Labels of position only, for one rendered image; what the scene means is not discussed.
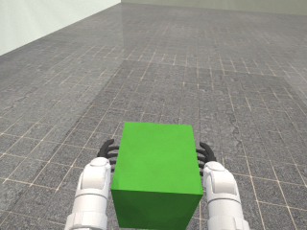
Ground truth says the right robot hand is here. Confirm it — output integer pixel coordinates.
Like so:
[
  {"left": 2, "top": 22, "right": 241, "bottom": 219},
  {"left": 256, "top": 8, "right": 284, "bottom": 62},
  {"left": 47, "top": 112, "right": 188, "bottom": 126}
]
[{"left": 196, "top": 142, "right": 217, "bottom": 176}]

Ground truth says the left robot hand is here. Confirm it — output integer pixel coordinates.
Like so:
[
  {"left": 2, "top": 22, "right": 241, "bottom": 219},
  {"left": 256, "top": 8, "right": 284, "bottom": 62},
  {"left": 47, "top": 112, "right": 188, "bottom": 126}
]
[{"left": 97, "top": 139, "right": 120, "bottom": 173}]

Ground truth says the carton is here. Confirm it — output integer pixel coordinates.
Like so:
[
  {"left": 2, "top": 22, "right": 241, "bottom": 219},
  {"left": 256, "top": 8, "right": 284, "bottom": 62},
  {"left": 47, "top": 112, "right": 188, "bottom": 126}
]
[{"left": 110, "top": 121, "right": 203, "bottom": 230}]

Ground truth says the robot left forearm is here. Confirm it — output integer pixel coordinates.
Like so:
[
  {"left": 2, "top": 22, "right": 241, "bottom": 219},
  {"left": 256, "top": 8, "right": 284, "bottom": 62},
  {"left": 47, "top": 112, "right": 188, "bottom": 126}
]
[{"left": 64, "top": 157, "right": 111, "bottom": 230}]

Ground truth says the robot right forearm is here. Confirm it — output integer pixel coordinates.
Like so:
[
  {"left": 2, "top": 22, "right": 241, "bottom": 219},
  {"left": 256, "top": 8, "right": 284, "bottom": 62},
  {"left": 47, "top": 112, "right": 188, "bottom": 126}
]
[{"left": 202, "top": 161, "right": 250, "bottom": 230}]

